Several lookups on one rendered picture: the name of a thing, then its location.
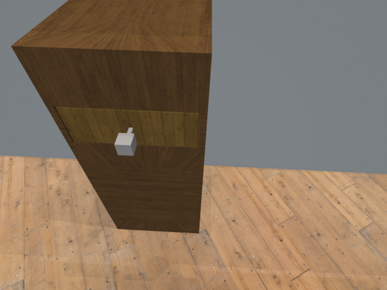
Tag handle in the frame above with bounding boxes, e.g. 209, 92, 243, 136
114, 127, 137, 156

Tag cabinet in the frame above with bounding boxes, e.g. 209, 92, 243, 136
11, 0, 212, 233

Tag drawer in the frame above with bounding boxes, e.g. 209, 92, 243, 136
56, 107, 199, 147

